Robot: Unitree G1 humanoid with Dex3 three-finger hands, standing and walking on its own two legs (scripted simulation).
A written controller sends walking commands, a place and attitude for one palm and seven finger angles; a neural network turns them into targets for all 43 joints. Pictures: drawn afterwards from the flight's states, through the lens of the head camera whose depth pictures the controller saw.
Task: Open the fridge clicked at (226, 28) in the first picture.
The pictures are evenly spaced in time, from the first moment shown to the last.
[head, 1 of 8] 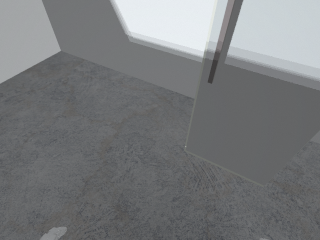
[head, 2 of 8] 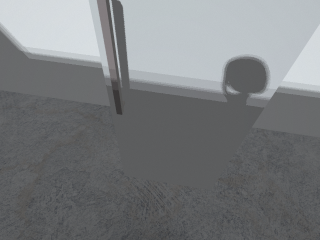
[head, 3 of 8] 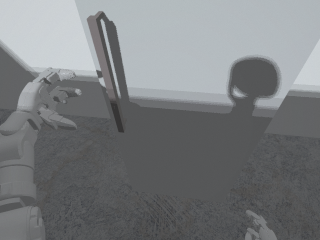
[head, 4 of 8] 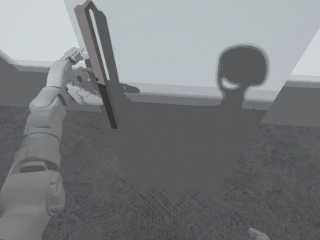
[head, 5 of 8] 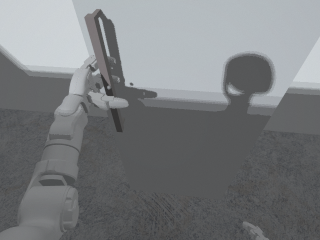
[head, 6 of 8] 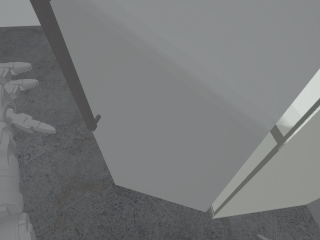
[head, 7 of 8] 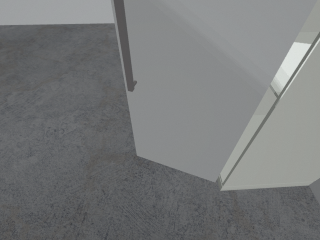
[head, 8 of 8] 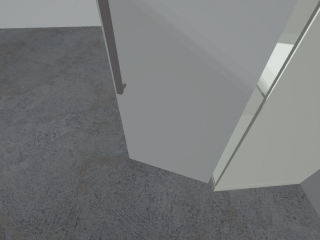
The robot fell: no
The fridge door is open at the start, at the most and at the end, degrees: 0 75 66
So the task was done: yes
